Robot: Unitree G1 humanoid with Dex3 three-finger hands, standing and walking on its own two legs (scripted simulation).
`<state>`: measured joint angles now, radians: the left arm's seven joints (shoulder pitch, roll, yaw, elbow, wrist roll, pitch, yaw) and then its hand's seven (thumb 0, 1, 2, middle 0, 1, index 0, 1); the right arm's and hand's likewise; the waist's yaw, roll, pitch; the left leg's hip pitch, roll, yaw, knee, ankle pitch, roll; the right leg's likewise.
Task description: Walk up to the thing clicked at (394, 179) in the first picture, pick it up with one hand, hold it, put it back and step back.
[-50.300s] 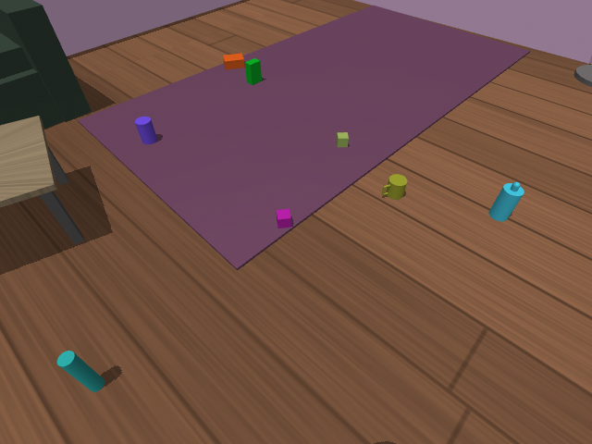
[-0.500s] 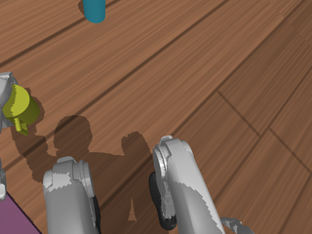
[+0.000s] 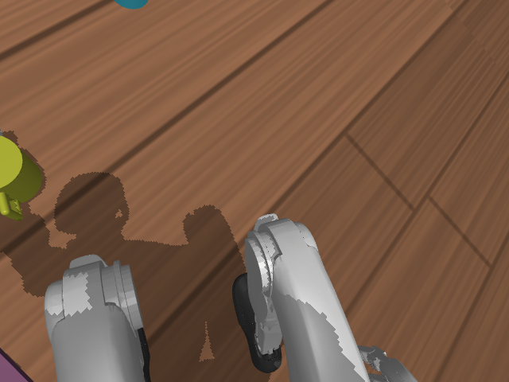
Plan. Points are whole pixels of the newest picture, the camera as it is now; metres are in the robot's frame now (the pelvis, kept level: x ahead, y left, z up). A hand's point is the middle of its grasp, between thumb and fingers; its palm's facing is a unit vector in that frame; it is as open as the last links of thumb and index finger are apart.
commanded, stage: rest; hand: left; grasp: from above
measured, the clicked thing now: (3, 181) +0.46 +0.29 -0.22
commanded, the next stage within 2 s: open in 1.14 s
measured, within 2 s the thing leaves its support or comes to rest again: rests again in 0.74 s
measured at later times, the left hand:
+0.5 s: hand out of the picture +0.47 +0.31 -0.22, palm faces -0.45 -0.11 -0.89, open 11.3 cm
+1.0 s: hand out of the picture +0.47 +0.31 -0.24, palm faces -0.44 -0.11 -0.89, open 11.2 cm
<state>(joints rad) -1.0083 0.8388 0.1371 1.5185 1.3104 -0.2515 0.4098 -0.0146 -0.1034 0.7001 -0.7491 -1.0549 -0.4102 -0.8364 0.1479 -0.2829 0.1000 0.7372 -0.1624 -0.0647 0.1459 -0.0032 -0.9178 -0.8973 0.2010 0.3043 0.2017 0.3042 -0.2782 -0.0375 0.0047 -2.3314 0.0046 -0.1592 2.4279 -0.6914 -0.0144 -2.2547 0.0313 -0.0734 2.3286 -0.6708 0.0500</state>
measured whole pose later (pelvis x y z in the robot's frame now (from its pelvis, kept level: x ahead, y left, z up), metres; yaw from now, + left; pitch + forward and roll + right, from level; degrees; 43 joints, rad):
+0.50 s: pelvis +0.00 +0.00 -0.02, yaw -2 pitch +31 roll -11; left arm -1.03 0.92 0.17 1.62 1.33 -0.25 0.48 -0.01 -0.10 0.69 -0.77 -1.03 -0.43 -0.82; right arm 0.15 -0.30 0.17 0.71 -0.21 -0.10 0.17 0.00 -0.91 -0.89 0.20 0.30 0.20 0.30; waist -0.33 -0.07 0.07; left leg -2.37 0.00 -0.20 2.51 -0.70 -0.01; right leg -2.27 0.04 -0.10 2.37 -0.66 0.06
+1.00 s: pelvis +0.00 +0.01 -0.03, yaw -4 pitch +29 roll -13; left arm -1.05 0.99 0.17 1.67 1.33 -0.24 0.53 0.00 -0.10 0.67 -0.79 -1.01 -0.44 -0.80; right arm 0.13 -0.33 0.23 0.69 -0.25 -0.16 0.20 0.00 -0.91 -0.90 0.20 0.30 0.20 0.30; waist -0.36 -0.10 0.11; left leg -2.36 0.01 -0.23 2.54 -0.70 -0.01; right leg -2.26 0.06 -0.13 2.38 -0.65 0.06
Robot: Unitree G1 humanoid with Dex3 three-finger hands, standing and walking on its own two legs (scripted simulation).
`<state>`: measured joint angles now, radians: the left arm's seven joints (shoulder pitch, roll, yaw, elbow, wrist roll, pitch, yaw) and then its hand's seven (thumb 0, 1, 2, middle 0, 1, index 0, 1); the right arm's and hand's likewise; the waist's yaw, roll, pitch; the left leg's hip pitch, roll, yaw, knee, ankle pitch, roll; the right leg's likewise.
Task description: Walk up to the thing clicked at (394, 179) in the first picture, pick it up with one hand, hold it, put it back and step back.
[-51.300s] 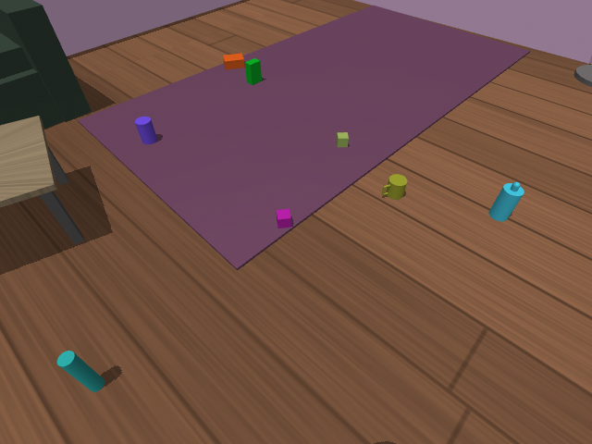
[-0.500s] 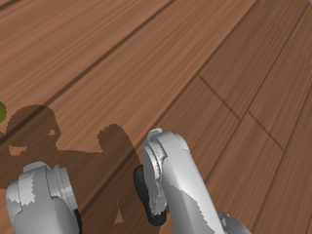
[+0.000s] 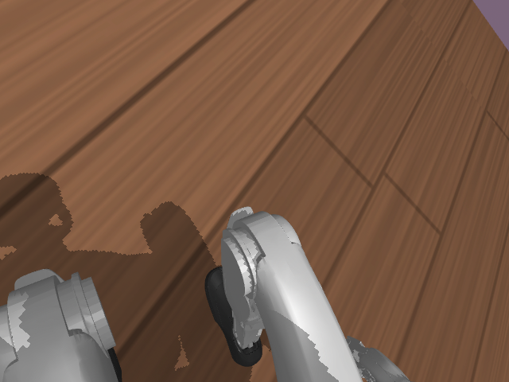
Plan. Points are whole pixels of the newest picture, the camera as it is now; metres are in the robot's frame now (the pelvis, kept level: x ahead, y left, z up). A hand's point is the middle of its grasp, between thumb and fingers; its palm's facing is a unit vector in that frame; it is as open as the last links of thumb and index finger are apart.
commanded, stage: rest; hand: left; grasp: from above
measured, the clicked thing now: out of the picture +0.45 +0.32 -0.25
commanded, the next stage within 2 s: open in 0.14 s
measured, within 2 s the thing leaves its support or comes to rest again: neither
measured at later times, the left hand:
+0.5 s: hand out of the picture +0.45 +0.34 -0.22, palm faces -0.44 -0.14 -0.89, open 11.5 cm
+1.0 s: hand out of the picture +0.45 +0.34 -0.22, palm faces -0.43 -0.15 -0.89, open 13.6 cm
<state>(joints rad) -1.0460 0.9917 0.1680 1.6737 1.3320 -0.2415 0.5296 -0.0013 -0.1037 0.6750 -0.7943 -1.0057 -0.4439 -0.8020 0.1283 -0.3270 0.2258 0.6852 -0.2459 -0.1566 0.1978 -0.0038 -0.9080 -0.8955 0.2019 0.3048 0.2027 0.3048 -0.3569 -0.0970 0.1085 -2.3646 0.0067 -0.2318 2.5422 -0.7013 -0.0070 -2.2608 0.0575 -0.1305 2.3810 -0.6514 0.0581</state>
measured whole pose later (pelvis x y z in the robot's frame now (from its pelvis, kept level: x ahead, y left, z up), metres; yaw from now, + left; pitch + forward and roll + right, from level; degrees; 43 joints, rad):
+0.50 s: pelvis +0.00 +0.00 +0.00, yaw -1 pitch +28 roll -14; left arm -1.06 1.03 0.13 1.74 1.33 -0.26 0.56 0.00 -0.15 0.80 -0.52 -0.98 -0.36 -0.90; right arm 0.12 -0.33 0.28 0.67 -0.26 -0.17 0.21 0.00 -0.90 -0.90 0.20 0.31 0.20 0.30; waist -0.37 -0.11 0.12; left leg -2.36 0.01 -0.25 2.55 -0.70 0.00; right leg -2.25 0.06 -0.14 2.37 -0.64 0.06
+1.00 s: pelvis +0.00 +0.00 +0.00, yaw -1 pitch +28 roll -14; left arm -1.04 1.03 0.17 1.68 1.29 -0.22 0.53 0.00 -0.49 1.05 -0.10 -1.08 -0.10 -1.07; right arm 0.12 -0.34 0.26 0.66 -0.25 -0.19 0.23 0.00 -0.90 -0.90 0.20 0.31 0.20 0.31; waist -0.37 -0.11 0.13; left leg -2.36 0.01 -0.25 2.54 -0.71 0.00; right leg -2.25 0.06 -0.14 2.37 -0.65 0.07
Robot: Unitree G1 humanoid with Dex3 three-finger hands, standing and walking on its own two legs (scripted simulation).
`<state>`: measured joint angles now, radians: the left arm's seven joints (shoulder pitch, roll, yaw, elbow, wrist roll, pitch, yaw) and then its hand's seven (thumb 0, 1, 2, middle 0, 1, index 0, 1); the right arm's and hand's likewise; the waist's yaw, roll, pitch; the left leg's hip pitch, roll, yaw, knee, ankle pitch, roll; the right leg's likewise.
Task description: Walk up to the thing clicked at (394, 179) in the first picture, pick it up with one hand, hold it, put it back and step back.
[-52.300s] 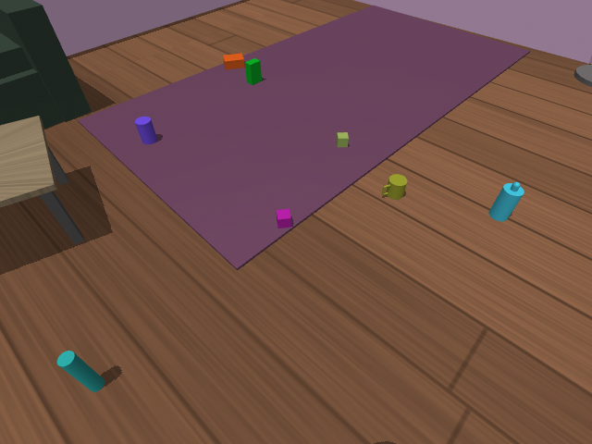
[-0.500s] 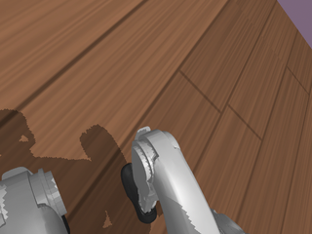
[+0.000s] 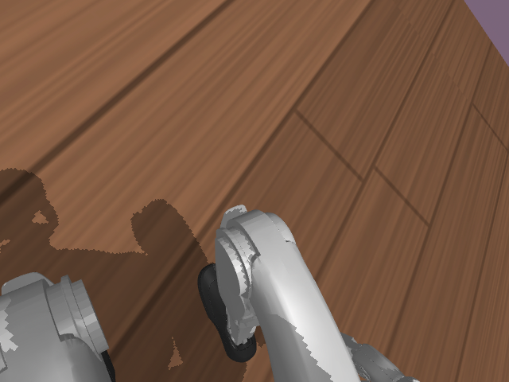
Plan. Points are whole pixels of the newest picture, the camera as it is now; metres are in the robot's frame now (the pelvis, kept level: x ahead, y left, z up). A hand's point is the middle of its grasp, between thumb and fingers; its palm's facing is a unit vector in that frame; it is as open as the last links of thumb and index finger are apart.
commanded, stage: open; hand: left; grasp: from above
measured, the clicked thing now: out of the picture +0.44 +0.32 -0.26
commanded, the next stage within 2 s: withdraw in 0.16 s
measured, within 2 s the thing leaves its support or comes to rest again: neither
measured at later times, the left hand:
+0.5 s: hand out of the picture +0.47 +0.35 -0.19, palm faces -0.31 -0.10 -0.94, open 13.9 cm
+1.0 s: hand out of the picture +0.41 +0.36 -0.07, palm faces -0.52 -0.14 -0.84, open 14.1 cm
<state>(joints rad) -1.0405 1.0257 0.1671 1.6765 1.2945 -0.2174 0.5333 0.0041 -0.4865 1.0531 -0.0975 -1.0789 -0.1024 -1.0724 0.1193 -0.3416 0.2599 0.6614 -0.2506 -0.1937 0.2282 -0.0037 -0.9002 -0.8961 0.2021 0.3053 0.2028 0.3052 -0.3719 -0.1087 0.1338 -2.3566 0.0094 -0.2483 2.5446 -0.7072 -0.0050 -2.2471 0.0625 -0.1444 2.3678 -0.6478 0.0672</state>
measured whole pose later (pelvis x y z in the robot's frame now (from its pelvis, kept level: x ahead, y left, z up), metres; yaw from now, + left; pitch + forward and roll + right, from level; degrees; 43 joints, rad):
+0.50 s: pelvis +0.00 +0.00 +0.00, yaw +0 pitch +29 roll -14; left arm -0.98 0.95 0.17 1.51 1.32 -0.21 0.55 0.00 -0.51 1.02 -0.09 -1.05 -0.10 -1.04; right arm 0.16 -0.32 0.23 0.68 -0.24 -0.18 0.23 0.00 -0.91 -0.90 0.20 0.30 0.20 0.30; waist -0.34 -0.08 0.07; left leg -2.36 0.01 -0.24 2.53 -0.71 -0.01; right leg -2.25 0.06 -0.14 2.36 -0.65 0.05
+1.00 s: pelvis -0.01 -0.01 +0.06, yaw +6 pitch +32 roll -9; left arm -0.97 0.82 0.02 1.27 1.15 -0.29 0.07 0.00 -0.53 1.03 -0.09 -1.01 -0.09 -1.02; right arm 0.16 -0.34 0.10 0.65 -0.10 -0.01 0.10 0.00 -0.91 -0.90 0.20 0.30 0.20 0.30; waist -0.21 -0.01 -0.04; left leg -2.22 0.00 -0.14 2.29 -0.64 0.00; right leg -2.14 0.02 -0.07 2.19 -0.62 0.04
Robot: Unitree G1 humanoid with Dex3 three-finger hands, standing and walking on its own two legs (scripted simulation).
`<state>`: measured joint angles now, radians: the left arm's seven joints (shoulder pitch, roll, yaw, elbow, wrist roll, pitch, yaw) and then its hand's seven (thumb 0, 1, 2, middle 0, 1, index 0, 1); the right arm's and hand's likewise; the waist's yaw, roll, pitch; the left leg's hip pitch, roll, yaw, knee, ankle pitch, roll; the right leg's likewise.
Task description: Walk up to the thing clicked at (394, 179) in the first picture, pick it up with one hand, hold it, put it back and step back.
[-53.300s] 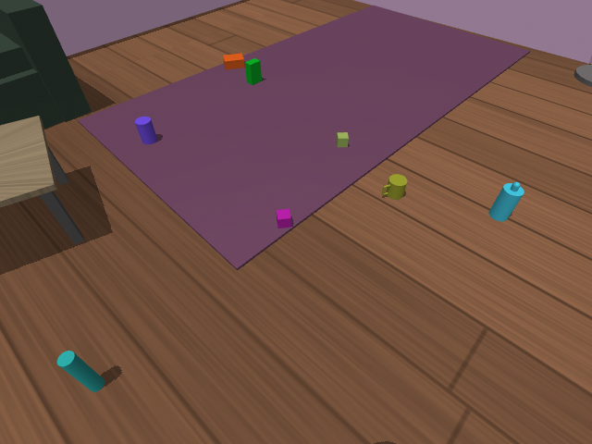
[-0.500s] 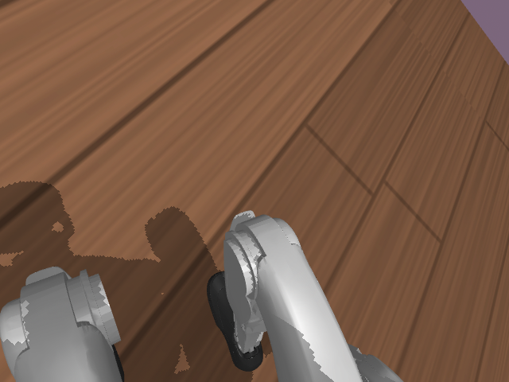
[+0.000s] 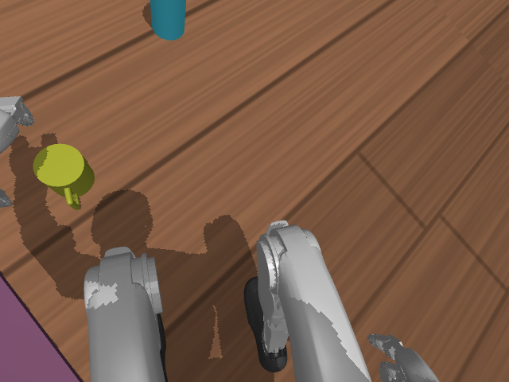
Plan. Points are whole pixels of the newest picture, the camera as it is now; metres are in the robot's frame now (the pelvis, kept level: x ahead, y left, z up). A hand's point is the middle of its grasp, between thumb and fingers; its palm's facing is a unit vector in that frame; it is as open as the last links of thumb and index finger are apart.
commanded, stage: withdraw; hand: left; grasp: from above
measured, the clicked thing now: (68, 179) +0.50 +0.28 -0.32
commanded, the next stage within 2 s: home in 0.20 s
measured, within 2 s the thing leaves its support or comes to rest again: neither
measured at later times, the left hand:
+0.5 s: hand out of the picture +0.50 +0.34 -0.13, palm faces -0.37 -0.08 -0.92, open 13.3 cm
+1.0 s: hand out of the picture +0.31 +0.27 +0.07, palm faces -0.16 -0.76 -0.62, open 7.7 cm
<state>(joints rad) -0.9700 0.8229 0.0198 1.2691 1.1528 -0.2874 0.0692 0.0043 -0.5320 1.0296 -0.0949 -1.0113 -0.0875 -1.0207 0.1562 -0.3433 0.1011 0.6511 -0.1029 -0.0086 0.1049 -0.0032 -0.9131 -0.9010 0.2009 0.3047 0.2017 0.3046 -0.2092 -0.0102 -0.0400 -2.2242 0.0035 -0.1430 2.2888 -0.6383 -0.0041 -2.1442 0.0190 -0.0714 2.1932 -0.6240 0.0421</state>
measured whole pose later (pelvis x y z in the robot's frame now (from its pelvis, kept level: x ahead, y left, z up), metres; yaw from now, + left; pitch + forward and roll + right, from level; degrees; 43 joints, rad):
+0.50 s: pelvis +0.01 +0.00 -0.02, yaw +0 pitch +35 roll -9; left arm -0.98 0.83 0.15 1.31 1.17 -0.12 0.24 0.01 -0.33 0.91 -0.19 -0.80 -0.18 -0.81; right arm 0.22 -0.25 0.09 0.69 -0.11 -0.02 0.13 0.00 -0.90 -0.89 0.20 0.30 0.20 0.30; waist -0.25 0.04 -0.07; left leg -2.30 0.00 -0.13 2.34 -0.67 0.01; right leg -2.22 0.02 -0.05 2.25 -0.66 0.06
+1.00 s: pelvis +0.02 +0.00 +0.16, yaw +5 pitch +29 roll -5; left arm -0.15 0.45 0.06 0.39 0.38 0.15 0.01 0.01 0.83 0.88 -0.21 -0.31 -0.21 -0.30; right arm 0.08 -0.27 -0.01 0.56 0.02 -0.03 0.01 0.00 -0.90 -0.90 0.20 0.30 0.20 0.30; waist -0.06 0.03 -0.20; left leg -1.67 0.01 -0.09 1.77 -0.62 0.00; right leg -1.61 0.00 -0.05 1.70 -0.61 0.03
